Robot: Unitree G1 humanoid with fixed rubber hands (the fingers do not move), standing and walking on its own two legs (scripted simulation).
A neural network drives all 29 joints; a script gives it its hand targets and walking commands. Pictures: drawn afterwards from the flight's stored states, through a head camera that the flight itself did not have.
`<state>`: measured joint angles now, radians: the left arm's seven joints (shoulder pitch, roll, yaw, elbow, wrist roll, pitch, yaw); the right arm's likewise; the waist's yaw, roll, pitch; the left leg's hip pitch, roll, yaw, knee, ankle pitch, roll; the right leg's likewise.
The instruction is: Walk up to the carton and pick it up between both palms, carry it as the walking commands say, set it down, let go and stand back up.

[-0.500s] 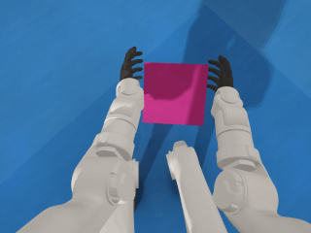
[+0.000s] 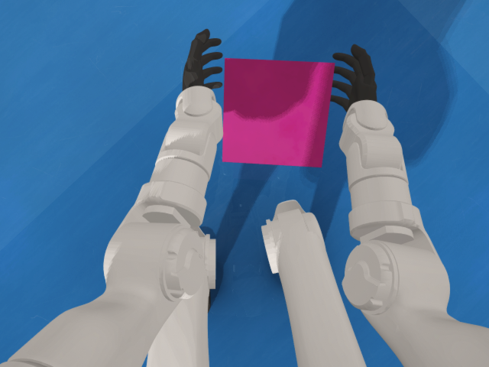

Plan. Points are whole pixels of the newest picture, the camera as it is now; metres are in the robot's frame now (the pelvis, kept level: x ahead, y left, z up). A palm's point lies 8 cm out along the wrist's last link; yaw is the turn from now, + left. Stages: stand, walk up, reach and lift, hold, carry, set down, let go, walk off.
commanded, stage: set down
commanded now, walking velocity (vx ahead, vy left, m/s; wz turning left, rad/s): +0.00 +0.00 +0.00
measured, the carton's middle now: (272, 110) +0.49 -0.11 -0.22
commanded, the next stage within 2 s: none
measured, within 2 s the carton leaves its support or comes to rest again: neither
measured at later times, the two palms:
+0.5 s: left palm (207, 95) +0.53 +0.01 -0.20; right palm (343, 106) +0.48 -0.23 -0.20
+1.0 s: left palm (210, 94) +0.53 +0.00 -0.20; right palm (346, 104) +0.48 -0.24 -0.21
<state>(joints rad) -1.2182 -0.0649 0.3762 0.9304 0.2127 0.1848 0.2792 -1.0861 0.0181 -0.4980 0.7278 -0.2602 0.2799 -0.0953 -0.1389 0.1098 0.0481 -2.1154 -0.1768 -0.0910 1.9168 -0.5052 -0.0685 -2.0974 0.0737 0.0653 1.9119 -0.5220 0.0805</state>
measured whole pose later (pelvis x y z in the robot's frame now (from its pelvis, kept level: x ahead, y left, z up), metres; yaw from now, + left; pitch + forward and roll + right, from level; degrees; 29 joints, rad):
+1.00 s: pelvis +0.00 +0.00 -0.06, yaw +0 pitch +39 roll -1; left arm -1.37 0.00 0.34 1.00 0.16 0.16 0.23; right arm -1.23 -0.11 -0.46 0.84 -0.20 0.24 -0.05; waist -0.14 0.10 0.21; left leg -2.26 -0.20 -0.09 2.12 -0.54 -0.09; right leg -2.25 0.08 0.06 2.12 -0.56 0.08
